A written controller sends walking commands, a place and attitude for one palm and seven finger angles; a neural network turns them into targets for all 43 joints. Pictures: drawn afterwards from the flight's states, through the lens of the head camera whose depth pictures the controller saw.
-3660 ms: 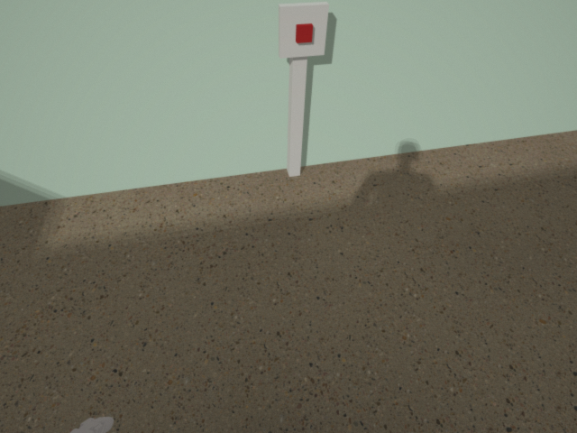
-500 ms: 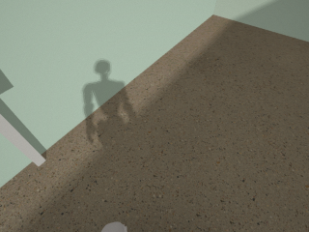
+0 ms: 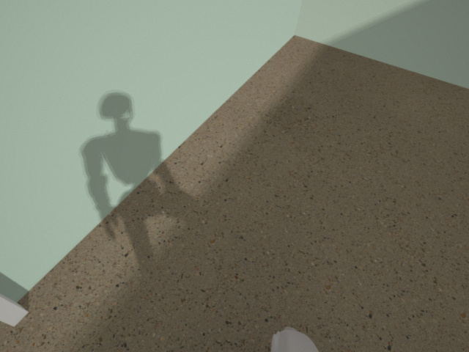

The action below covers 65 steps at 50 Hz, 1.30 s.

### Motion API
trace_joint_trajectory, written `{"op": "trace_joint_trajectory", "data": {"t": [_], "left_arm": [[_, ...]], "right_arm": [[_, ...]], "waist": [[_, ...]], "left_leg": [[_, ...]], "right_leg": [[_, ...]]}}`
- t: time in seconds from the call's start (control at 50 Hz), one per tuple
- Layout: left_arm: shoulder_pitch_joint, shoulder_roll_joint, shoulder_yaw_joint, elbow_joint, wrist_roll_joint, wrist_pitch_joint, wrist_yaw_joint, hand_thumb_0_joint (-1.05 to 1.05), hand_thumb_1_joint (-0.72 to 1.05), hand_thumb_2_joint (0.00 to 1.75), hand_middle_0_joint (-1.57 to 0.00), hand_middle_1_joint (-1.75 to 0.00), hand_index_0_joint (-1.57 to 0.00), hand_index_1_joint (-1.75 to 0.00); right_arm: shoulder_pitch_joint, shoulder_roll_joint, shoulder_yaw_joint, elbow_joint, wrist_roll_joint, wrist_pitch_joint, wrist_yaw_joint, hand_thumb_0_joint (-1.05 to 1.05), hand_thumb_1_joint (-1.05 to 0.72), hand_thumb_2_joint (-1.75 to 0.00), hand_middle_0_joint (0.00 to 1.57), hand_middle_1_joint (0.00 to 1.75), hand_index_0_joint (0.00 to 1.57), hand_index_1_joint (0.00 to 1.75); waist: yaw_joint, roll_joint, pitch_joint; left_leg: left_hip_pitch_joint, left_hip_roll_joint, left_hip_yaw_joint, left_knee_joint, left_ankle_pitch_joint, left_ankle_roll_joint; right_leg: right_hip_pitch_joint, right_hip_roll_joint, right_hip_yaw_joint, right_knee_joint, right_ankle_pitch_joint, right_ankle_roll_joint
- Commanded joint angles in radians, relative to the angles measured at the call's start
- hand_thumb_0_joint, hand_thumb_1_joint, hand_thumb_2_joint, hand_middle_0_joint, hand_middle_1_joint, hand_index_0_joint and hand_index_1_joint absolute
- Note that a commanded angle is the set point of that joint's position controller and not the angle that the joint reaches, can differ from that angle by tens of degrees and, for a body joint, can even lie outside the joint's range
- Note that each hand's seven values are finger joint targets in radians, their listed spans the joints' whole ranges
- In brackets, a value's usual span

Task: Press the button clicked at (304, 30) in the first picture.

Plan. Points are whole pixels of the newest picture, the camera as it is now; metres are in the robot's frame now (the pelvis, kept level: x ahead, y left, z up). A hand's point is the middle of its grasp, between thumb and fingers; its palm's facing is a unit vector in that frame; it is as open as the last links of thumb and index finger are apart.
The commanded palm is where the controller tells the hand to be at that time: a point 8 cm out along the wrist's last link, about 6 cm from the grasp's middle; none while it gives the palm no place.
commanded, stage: turn to face it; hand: left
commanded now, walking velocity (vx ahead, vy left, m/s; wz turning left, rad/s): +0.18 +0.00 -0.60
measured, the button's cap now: out of the picture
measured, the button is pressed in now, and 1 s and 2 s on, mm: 0 0 0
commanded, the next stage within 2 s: none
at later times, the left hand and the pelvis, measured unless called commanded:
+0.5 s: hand (182, 284) +0.28 +0.13 -0.17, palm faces +0.06 -0.99 -0.16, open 7.3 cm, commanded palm none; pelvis +0.15 -0.03 -0.01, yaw +4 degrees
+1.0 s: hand (114, 336) +0.17 +0.24 -0.17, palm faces +0.37 -0.89 -0.28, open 7.4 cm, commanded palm none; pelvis +0.16 +0.00 +0.00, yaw +20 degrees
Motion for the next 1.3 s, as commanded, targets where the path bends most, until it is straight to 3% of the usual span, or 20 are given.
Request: {"op": "trace_joint_trajectory", "data": {"t": [0.0, 0.08, 0.14, 0.18, 0.2, 0.26, 0.32, 0.56, 0.58, 0.6, 0.62, 0.64, 0.74, 1.0, 1.12, 1.14, 1.16, 1.18, 1.24, 1.28], "left_arm": [[-0.147, 0.001, -0.011, -0.112, -0.004, -0.018, -0.012, 0.00, 0.90, 0.90, -0.20, -0.30, -0.20, -0.30], [-0.161, 0.008, -0.011, -0.123, -0.006, -0.029, -0.008, 0.00, 0.90, 0.90, -0.20, -0.30, -0.20, -0.30], [0.115, 0.067, -0.008, -0.032, 0.005, -0.062, 0.017, 0.00, 0.90, 0.90, -0.20, -0.30, -0.20, -0.30], [0.277, 0.236, 0.015, 0.032, -0.014, -0.087, 0.041, 0.00, 0.90, 0.90, -0.20, -0.30, -0.20, -0.30], [0.239, 0.244, 0.010, 0.016, -0.026, -0.087, 0.048, 0.00, 0.90, 0.90, -0.20, -0.30, -0.20, -0.30], [-0.010, 0.130, -0.025, -0.045, -0.022, -0.074, 0.066, 0.00, 0.90, 0.90, -0.20, -0.30, -0.20, -0.30], [-0.128, 0.108, -0.033, -0.079, -0.016, -0.063, 0.071, 0.00, 0.90, 0.90, -0.20, -0.30, -0.20, -0.30], [-0.097, 0.171, 0.013, -0.145, -0.011, -0.014, 0.065, 0.00, 0.90, 0.90, -0.20, -0.30, -0.20, -0.30], [-0.096, 0.162, 0.012, -0.155, -0.019, -0.006, 0.061, 0.00, 0.90, 0.90, -0.20, -0.30, -0.20, -0.30], [-0.078, 0.112, 0.009, -0.185, -0.026, 0.002, 0.053, 0.00, 0.90, 0.90, -0.20, -0.30, -0.20, -0.30], [-0.156, 0.084, -0.008, -0.237, -0.020, 0.004, 0.050, 0.00, 0.90, 0.90, -0.20, -0.30, -0.20, -0.30], [-0.178, 0.099, -0.004, -0.239, -0.008, 0.010, 0.055, 0.00, 0.90, 0.90, -0.20, -0.30, -0.20, -0.30], [-0.075, 0.125, 0.009, -0.172, -0.017, 0.002, 0.040, 0.00, 0.90, 0.90, -0.20, -0.30, -0.20, -0.30], [-0.126, 0.142, 0.000, -0.211, -0.027, 0.009, 0.057, 0.00, 0.90, 0.90, -0.20, -0.30, -0.20, -0.30], [0.045, 0.162, 0.004, -0.194, -0.031, -0.004, 0.064, 0.00, 0.90, 0.90, -0.20, -0.30, -0.20, -0.30], [0.080, 0.219, 0.018, -0.196, -0.019, -0.012, 0.070, 0.00, 0.90, 0.90, -0.20, -0.30, -0.20, -0.30], [0.049, 0.308, 0.029, -0.224, -0.003, -0.016, 0.074, 0.00, 0.90, 0.90, -0.20, -0.30, -0.20, -0.30], [-0.032, 0.299, 0.015, -0.255, -0.017, -0.011, 0.075, 0.00, 0.90, 0.90, -0.20, -0.30, -0.20, -0.30], [-0.173, 0.199, -0.009, -0.275, -0.017, -0.021, 0.070, 0.00, 0.90, 0.90, -0.20, -0.30, -0.20, -0.30], [-0.130, 0.189, -0.013, -0.263, -0.015, -0.029, 0.069, 0.00, 0.90, 0.90, -0.20, -0.30, -0.20, -0.30]], "right_arm": [[0.107, -0.140, -0.029, -0.015, -0.001, -0.014, -0.010, 0.00, -0.90, -0.90, 0.20, 0.30, 0.20, 0.30], [0.108, -0.154, -0.037, -0.010, -0.003, 0.002, -0.012, 0.00, -0.90, -0.90, 0.20, 0.30, 0.20, 0.30], [0.079, -0.170, -0.031, -0.001, 0.010, 0.008, -0.007, 0.00, -0.90, -0.90, 0.20, 0.30, 0.20, 0.30], [0.162, -0.059, -0.012, -0.008, 0.031, 0.010, -0.004, 0.00, -0.90, -0.90, 0.20, 0.30, 0.20, 0.30], [0.123, -0.072, -0.013, -0.017, 0.035, 0.022, -0.011, 0.00, -0.90, -0.90, 0.20, 0.30, 0.20, 0.30], [0.064, -0.060, -0.011, -0.003, 0.014, 0.061, -0.008, 0.00, -0.90, -0.90, 0.20, 0.30, 0.20, 0.30], [0.117, -0.039, -0.009, 0.004, 0.011, 0.100, 0.003, 0.00, -0.90, -0.90, 0.20, 0.30, 0.20, 0.30], [-0.061, -0.115, -0.038, -0.158, 0.000, 0.100, 0.038, 0.00, -0.90, -0.90, 0.20, 0.30, 0.20, 0.30], [-0.019, -0.150, -0.046, -0.154, -0.002, 0.095, 0.040, 0.00, -0.90, -0.90, 0.20, 0.30, 0.20, 0.30], [0.007, -0.246, -0.068, -0.167, -0.008, 0.087, 0.037, 0.00, -0.90, -0.90, 0.20, 0.30, 0.20, 0.30], [0.054, -0.316, -0.082, -0.175, -0.012, 0.084, 0.031, 0.00, -0.90, -0.90, 0.20, 0.30, 0.20, 0.30], [0.055, -0.315, -0.079, -0.156, -0.008, 0.079, 0.016, 0.00, -0.90, -0.90, 0.20, 0.30, 0.20, 0.30], [-0.115, -0.254, -0.054, -0.214, 0.004, 0.058, 0.001, 0.00, -0.90, -0.90, 0.20, 0.30, 0.20, 0.30], [-0.095, -0.300, -0.082, -0.193, 0.001, 0.091, 0.017, 0.00, -0.90, -0.90, 0.20, 0.30, 0.20, 0.30], [-0.204, -0.293, -0.094, -0.239, 0.005, 0.110, 0.029, 0.00, -0.90, -0.90, 0.20, 0.30, 0.20, 0.30], [-0.194, -0.237, -0.090, -0.249, 0.013, 0.114, 0.034, 0.00, -0.90, -0.90, 0.20, 0.30, 0.20, 0.30], [-0.178, -0.175, -0.078, -0.277, 0.013, 0.112, 0.035, 0.00, -0.90, -0.90, 0.20, 0.30, 0.20, 0.30], [-0.187, -0.240, -0.090, -0.276, -0.004, 0.115, 0.036, 0.00, -0.90, -0.90, 0.20, 0.30, 0.20, 0.30], [-0.151, -0.222, -0.088, -0.222, -0.005, 0.138, 0.054, 0.00, -0.90, -0.90, 0.20, 0.30, 0.20, 0.30], [-0.134, -0.209, -0.080, -0.212, -0.001, 0.139, 0.058, 0.00, -0.90, -0.90, 0.20, 0.30, 0.20, 0.30]], "waist": [[-0.061, 0.173, 0.076], [-0.053, 0.199, 0.061], [0.074, 0.133, -0.125], [0.085, -0.159, -0.360], [0.087, -0.111, -0.377], [0.001, -0.025, -0.105], [-0.070, -0.047, -0.068], [-0.038, -0.054, -0.056], [-0.062, 0.043, -0.073], [-0.072, 0.322, -0.065], [-0.116, 0.420, -0.049], [-0.113, 0.353, -0.094], [-0.031, 0.152, -0.153], [-0.069, 0.173, -0.109], [0.013, 0.169, -0.118], [0.029, 0.012, -0.111], [0.026, -0.289, -0.072], [0.002, -0.189, -0.051], [-0.075, -0.115, 0.056], [-0.060, -0.131, 0.017]], "left_leg": [[0.051, 0.258, -0.054, -0.134, 0.471, 0.071], [0.081, 0.268, -0.004, -0.011, 0.726, 0.069], [-0.003, 0.209, -0.002, 0.349, 0.787, 0.018], [-0.417, -0.008, -0.112, 0.880, -0.332, -0.053], [-0.398, 0.014, -0.260, 0.938, -0.326, -0.040], [-0.405, 0.067, -0.305, 0.930, -0.170, -0.045], [-0.334, 0.063, -0.275, 0.788, -0.126, -0.063], [-0.265, 0.014, -0.150, 0.292, -0.008, -0.054], [-0.180, 0.025, -0.189, 0.171, 0.083, -0.041], [-0.118, 0.210, -0.507, 0.029, 0.242, 0.051], [-0.119, 0.373, -0.734, -0.090, 0.369, 0.159], [-0.108, 0.351, -0.744, -0.085, 0.352, 0.164], [-0.057, 0.185, -0.495, -0.031, 0.440, 0.123], [-0.092, 0.150, -0.672, -0.053, 0.265, 0.165], [-0.338, 0.044, -0.683, 0.009, 0.094, 0.085], [-0.502, -0.048, -0.593, 0.176, -0.050, 0.020], [-0.650, -0.188, -0.369, 0.479, -0.224, -0.064], [-0.581, -0.123, -0.397, 0.664, -0.233, -0.050], [-0.524, -0.065, -0.348, 0.860, -0.061, -0.066], [-0.525, -0.060, -0.314, 0.862, -0.031, -0.086]], "right_leg": [[-0.068, 0.000, -0.054, -0.230, 0.018, -0.005], [0.062, 0.066, -0.099, -0.396, 0.000, -0.048], [0.491, 0.110, -0.123, -0.591, 0.181, -0.074], [0.938, -0.346, 0.327, -0.535, 1.033, -0.258], [0.836, -0.362, 0.288, -0.595, 1.031, -0.285], [0.451, -0.297, 0.154, -0.734, 0.572, -0.206], [0.287, -0.254, -0.004, -0.786, 0.358, -0.162], [0.343, -0.264, -0.134, -0.610, 0.033, -0.098], [0.291, -0.229, -0.156, -0.496, -0.032, -0.061], [0.105, -0.101, -0.194, -0.289, -0.277, 0.019], [0.000, -0.011, -0.127, -0.043, -0.500, 0.050], [-0.035, -0.005, 0.004, 0.080, -0.443, 0.040], [0.002, -0.007, 0.060, 0.101, -0.173, 0.065], [0.127, 0.050, 0.074, -0.198, -0.256, 0.065], [0.486, 0.087, 0.046, -0.640, -0.101, 0.025], [0.611, -0.061, 0.184, -0.811, -0.185, -0.024], [0.579, -0.353, 0.499, -0.932, -0.308, -0.143], [0.383, -0.393, 0.447, -0.931, -0.296, -0.174], [0.257, -0.213, 0.185, -0.862, -0.118, -0.111], [0.341, -0.190, 0.097, -0.815, 0.003, -0.110]]}}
